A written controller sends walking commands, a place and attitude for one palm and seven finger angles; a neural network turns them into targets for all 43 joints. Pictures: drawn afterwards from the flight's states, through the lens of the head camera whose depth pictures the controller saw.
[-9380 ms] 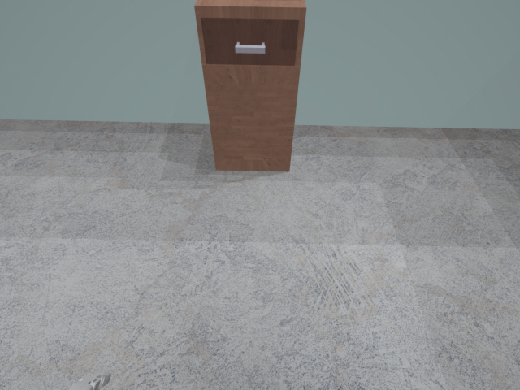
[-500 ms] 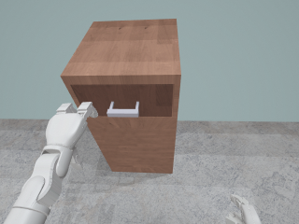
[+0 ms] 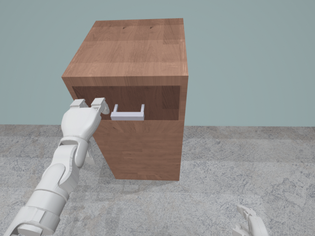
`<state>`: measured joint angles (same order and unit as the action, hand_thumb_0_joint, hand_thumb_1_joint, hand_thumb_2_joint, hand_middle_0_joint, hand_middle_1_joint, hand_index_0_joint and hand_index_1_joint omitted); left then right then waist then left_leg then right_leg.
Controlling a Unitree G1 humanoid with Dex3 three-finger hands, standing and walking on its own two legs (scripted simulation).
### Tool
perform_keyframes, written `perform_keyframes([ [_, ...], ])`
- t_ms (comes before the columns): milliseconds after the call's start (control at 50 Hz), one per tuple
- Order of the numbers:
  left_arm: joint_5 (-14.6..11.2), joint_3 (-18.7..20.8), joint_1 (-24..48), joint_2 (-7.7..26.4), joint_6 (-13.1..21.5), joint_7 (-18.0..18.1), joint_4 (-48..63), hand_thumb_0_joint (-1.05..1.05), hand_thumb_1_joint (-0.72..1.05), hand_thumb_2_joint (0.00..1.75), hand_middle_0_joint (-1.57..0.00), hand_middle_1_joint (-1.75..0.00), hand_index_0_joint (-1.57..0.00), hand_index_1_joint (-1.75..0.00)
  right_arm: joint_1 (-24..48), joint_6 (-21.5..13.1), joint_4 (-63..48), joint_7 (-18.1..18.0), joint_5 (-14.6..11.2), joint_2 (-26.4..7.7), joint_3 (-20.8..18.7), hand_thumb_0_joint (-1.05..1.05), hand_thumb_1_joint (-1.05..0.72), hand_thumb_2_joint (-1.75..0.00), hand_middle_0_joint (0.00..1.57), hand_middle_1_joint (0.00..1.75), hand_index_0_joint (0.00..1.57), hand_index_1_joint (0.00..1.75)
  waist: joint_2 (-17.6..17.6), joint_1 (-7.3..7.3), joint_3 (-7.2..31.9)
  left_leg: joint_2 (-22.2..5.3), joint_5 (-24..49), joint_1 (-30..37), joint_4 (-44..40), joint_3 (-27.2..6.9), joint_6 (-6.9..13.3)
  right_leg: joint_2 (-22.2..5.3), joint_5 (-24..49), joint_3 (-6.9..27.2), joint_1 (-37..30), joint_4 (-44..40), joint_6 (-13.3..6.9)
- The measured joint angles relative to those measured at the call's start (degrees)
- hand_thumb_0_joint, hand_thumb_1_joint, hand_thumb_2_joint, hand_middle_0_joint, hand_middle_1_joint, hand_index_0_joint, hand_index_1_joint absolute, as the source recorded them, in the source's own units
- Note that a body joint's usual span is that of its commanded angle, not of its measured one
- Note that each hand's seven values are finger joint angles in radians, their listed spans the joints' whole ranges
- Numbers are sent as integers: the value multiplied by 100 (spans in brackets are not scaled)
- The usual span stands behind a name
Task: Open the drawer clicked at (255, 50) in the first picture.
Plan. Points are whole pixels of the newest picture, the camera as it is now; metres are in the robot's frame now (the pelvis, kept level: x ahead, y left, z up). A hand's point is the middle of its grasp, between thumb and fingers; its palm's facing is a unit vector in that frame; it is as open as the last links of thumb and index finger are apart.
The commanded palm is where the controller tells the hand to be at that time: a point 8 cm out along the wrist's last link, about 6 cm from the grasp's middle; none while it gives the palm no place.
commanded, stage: move the hooked fingers above the handle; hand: left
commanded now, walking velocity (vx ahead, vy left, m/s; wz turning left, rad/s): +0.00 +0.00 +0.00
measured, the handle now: (128, 111) +0.53 +0.17 -0.04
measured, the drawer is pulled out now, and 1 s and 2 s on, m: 0.00 0.00 0.00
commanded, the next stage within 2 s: none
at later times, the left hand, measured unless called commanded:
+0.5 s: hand (106, 120) +0.42 +0.20 +0.04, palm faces +0.02 -0.04 -1.00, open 13.8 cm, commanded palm +0.39 +0.20 +0.10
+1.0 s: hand (115, 119) +0.44 +0.19 +0.02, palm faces -0.05 -0.03 -1.00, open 13.8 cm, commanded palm +0.43 +0.18 +0.08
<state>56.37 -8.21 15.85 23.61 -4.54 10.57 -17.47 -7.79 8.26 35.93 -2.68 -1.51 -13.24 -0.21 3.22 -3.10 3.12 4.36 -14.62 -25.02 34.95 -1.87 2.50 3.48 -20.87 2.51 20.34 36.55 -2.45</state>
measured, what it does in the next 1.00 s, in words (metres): stands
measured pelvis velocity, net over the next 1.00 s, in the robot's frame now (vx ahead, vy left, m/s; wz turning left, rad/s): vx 0.02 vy -0.01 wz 0.00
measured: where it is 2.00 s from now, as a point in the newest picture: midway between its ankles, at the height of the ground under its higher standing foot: outside the picture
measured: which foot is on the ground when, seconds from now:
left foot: down 0.00-1.00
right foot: down 0.00-1.00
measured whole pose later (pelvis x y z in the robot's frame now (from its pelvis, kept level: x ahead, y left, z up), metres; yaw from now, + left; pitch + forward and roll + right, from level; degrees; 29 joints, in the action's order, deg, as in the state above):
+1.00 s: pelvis +0.02 -0.01 -0.01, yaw +0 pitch +13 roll +0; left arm 58.1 -10.2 35.1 19.3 -8.7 15.8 -47.1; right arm -14.4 10.0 38.0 -1.4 -1.4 -13.4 -3.2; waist 2.8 1.7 7.9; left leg 3.5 -18.6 -35.7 41.5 -2.0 2.1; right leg 4.6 -24.0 2.0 30.4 41.7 -3.1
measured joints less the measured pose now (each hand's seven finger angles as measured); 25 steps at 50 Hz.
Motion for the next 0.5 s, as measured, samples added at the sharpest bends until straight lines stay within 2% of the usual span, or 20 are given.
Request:
perform_keyframes([
  [60, -19, -11, 192, -27, -273, -20, -326, 0, -49, 30, -32, -120, -32, -120, -100, 50, 21, 18, -23, -15, -9, 1, -91, -90, 20, 30, 20, 30, 4, 42, 54, -2, -15, -62, 7, 12, 4, 1, -11, 12, 63, 6, 4],
  [120, -66, -61, 268, -50, -382, -151, -509, 0, -49, 30, -32, -120, -32, -120, -216, 91, 27, 19, -26, -38, -25, 1, -91, -90, 20, 30, 20, 30, -3, 96, 89, -5, -42, -94, 17, 18, 11, 5, -26, 20, 89, -3, 8],
  [220, -40, -173, 262, -125, -99, -242, -514, 0, -49, 30, -32, -120, -32, -120, -383, 93, 29, 4, 12, -87, -119, 1, -91, -90, 20, 30, 20, 30, -21, 162, 134, -7, -134, -178, 112, 32, 25, 10, -93, 31, 155, 51, 11],
  [280, 47, -202, 348, -193, 110, -79, -583, 0, -49, 30, -32, -120, -32, -120, -421, 76, 48, 6, 21, -104, -177, 1, -91, -90, 20, 30, 20, 30, -33, 188, 153, -5, -196, -272, 202, 51, 30, 12, -150, 44, 251, 139, 12],
  [340, 144, -157, 494, -263, 156, 171, -736, 0, -49, 30, -33, -120, -32, -120, -423, 73, 73, 33, 28, -100, -217, 1, -91, -90, 20, 30, 20, 30, -40, 206, 189, -10, -243, -391, 280, 81, 29, 19, -196, 68, 381, 230, 9],
  [420, 199, -109, 760, -321, -130, 432, -1119, 0, -49, 30, -32, -120, -32, -120, -423, 99, 98, 80, 6, -83, -223, 1, -91, -90, 20, 30, 20, 30, -17, 230, 248, -22, -284, -512, 337, 103, 26, 31, -230, 86, 509, 291, 6],
  [500, 152, -106, 936, -338, -486, 396, -1474, 0, -49, 30, -32, -120, -32, -120, -445, 163, 109, 99, -20, -55, -194, 1, -91, -90, 20, 30, 20, 30, 4, 257, 319, -36, -299, -548, 319, 109, 21, 44, -232, 97, 544, 263, 0],
])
